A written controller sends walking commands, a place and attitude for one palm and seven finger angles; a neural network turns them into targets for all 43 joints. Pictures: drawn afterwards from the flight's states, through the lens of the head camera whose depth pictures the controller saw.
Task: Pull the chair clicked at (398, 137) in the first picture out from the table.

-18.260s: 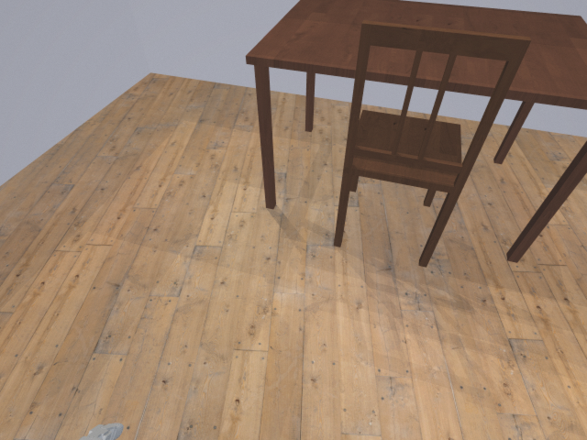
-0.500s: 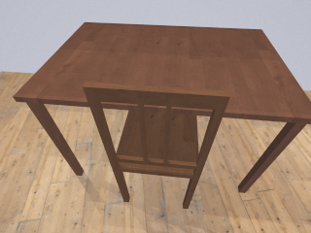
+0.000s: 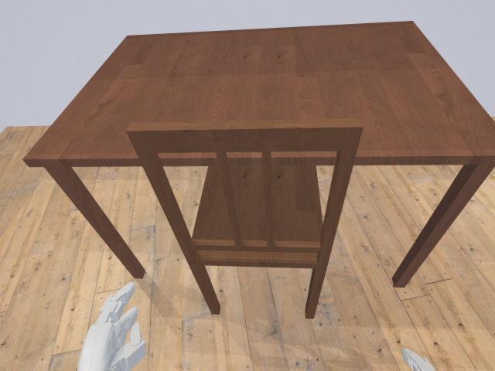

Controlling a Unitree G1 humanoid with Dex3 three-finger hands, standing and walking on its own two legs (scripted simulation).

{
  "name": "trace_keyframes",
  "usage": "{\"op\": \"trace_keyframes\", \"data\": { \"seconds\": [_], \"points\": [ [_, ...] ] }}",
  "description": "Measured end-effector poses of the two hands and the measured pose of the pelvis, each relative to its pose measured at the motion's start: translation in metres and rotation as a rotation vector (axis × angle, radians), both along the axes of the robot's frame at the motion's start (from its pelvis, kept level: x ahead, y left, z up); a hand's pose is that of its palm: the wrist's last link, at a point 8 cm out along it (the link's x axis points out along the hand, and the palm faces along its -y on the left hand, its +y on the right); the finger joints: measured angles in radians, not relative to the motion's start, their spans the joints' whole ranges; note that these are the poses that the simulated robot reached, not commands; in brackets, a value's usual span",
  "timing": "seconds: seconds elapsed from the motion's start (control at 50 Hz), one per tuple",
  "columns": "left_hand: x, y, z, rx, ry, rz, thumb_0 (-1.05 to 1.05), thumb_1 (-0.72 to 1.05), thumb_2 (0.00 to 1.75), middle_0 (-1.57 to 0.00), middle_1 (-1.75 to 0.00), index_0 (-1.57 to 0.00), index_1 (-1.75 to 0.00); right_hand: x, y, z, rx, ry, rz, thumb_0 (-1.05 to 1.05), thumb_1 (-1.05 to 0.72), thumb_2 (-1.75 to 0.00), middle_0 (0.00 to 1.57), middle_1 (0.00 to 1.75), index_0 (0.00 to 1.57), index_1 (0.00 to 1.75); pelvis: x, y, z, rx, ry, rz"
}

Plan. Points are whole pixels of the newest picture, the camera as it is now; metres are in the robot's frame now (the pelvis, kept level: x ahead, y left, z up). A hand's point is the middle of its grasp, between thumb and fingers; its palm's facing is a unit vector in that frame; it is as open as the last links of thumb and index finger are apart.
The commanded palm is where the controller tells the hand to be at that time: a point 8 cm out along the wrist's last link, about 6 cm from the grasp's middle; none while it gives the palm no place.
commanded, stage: raise the hand toward the chair's back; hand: left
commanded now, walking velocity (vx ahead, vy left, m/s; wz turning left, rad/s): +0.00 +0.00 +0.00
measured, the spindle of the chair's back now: (230, 204) +0.48 +0.06 -0.05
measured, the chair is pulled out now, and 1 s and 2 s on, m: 0.00 0.00 0.00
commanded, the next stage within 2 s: aim the fingers beside a spindle in 1.88 s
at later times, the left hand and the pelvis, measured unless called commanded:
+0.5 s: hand (150, 349) +0.18 +0.17 -0.03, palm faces -0.11 -0.99 -0.03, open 11.9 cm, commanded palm +0.15 +0.24 -0.04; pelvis -0.05 +0.03 -0.09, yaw -1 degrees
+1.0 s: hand (123, 334) +0.20 +0.22 -0.03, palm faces -0.05 -1.00 -0.03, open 15.9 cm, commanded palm +0.18 +0.28 -0.03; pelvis -0.03 +0.05 -0.07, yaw -2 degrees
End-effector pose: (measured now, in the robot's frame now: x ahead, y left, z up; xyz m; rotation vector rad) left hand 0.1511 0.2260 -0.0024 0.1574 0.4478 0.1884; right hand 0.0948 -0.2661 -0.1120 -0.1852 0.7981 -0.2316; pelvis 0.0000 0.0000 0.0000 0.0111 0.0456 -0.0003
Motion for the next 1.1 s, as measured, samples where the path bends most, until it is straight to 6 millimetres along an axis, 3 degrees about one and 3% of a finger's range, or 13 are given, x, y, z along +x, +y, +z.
{"op": "trace_keyframes", "data": {
  "seconds": [0.06,0.12,0.18,0.24,0.32,0.42,0.5,0.6,0.7,0.78,0.92,1.02,1.1],
  "points": [
    [0.041,-0.028,0.013,-0.106,-0.275,-0.138,0.04,0.82,0.84,-0.18,-0.28,-0.18,-0.27,0.032,-0.007,0.015,-0.046,-0.151,0.034,0.02,-0.92,-0.90,0.20,0.30,0.20,0.29,-0.010,0.002,-0.015,0.006,0.070,-0.011],
    [0.047,-0.053,0.004,-0.236,-0.430,-0.256,0.03,0.74,0.81,-0.18,-0.27,-0.17,-0.26,0.056,-0.007,0.028,-0.075,-0.247,0.072,0.02,-0.92,-0.90,0.20,0.30,0.20,0.29,-0.017,0.002,-0.031,0.015,0.117,-0.030],
    [0.028,-0.056,-0.024,-0.272,-0.419,-0.288,0.02,0.66,0.78,-0.18,-0.26,-0.17,-0.25,0.076,-0.001,0.034,-0.091,-0.295,0.102,0.01,-0.91,-0.90,0.20,0.30,0.20,0.29,-0.022,0.004,-0.047,0.016,0.137,-0.035],
    [-0.002,-0.041,-0.052,-0.246,-0.315,-0.228,0.01,0.58,0.75,-0.17,-0.25,-0.17,-0.24,0.092,0.014,0.031,-0.082,-0.321,0.134,0.01,-0.91,-0.90,0.20,0.30,0.20,0.29,-0.026,0.007,-0.059,0.008,0.146,-0.029],
    [-0.028,-0.007,-0.055,-0.139,-0.312,-0.128,0.01,0.48,0.71,-0.17,-0.23,-0.16,-0.23,0.103,0.043,0.013,-0.045,-0.325,0.189,0.01,-0.91,-0.90,0.20,0.30,0.20,0.29,-0.031,0.012,-0.074,-0.018,0.169,-0.017],
    [-0.017,0.011,-0.022,-0.081,-0.530,-0.167,0.01,0.36,0.66,-0.15,-0.21,-0.14,-0.21,0.090,0.083,-0.024,0.029,-0.268,0.245,0.01,-0.91,-0.90,0.20,0.30,0.20,0.29,-0.042,0.021,-0.088,-0.054,0.194,-0.001],
    [0.010,-0.002,-0.028,-0.148,-0.510,-0.313,0.01,0.26,0.62,-0.13,-0.20,-0.13,-0.20,0.062,0.100,-0.048,0.083,-0.180,0.217,0.01,-0.91,-0.90,0.21,0.30,0.21,0.30,-0.048,0.028,-0.092,-0.066,0.209,-0.004],
    [0.022,-0.004,-0.051,-0.221,-0.275,-0.329,0.00,0.15,0.57,-0.13,-0.18,-0.12,-0.18,0.024,0.097,-0.051,0.090,-0.075,0.107,0.02,-0.90,-0.90,0.21,0.30,0.21,0.30,-0.045,0.037,-0.081,-0.059,0.208,-0.021],
    [0.014,0.027,-0.030,-0.148,-0.324,-0.163,0.00,0.03,0.52,-0.12,-0.16,-0.12,-0.16,0.005,0.081,-0.040,0.032,-0.032,0.054,0.02,-0.90,-0.90,0.21,0.30,0.21,0.30,-0.037,0.044,-0.071,-0.056,0.208,-0.031],
    [0.015,0.042,-0.018,-0.082,-0.439,-0.159,0.00,-0.06,0.48,-0.11,-0.15,-0.10,-0.14,0.007,0.070,-0.039,-0.019,-0.029,0.081,0.02,-0.91,-0.90,0.21,0.30,0.20,0.30,-0.036,0.047,-0.075,-0.063,0.218,-0.022],
    [0.028,0.036,-0.040,-0.151,-0.344,-0.287,0.00,-0.23,0.41,-0.09,-0.12,-0.08,-0.12,0.032,0.066,-0.028,-0.054,-0.098,0.083,0.02,-0.91,-0.90,0.20,0.30,0.20,0.30,-0.034,0.052,-0.078,-0.072,0.217,-0.020],
    [0.028,0.051,-0.020,-0.131,-0.379,-0.210,-0.01,-0.34,0.36,-0.08,-0.11,-0.08,-0.10,0.050,0.077,-0.010,-0.039,-0.156,0.094,0.02,-0.91,-0.90,0.20,0.30,0.20,0.29,-0.027,0.051,-0.068,-0.071,0.202,-0.020],
    [0.031,0.063,-0.008,-0.082,-0.443,-0.167,-0.01,-0.42,0.33,-0.07,-0.09,-0.07,-0.09,0.061,0.087,-0.008,-0.021,-0.172,0.143,0.01,-0.91,-0.90,0.20,0.30,0.20,0.30,-0.025,0.051,-0.065,-0.074,0.202,-0.010]
  ]
}}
